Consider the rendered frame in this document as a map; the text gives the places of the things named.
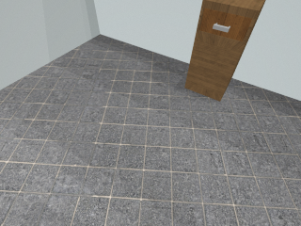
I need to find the cabinet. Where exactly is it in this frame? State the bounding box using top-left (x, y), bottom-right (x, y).
top-left (184, 0), bottom-right (266, 102)

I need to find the drawer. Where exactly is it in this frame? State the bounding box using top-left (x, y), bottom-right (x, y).
top-left (199, 8), bottom-right (252, 41)

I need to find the handle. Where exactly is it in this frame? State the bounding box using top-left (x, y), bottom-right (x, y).
top-left (213, 23), bottom-right (230, 33)

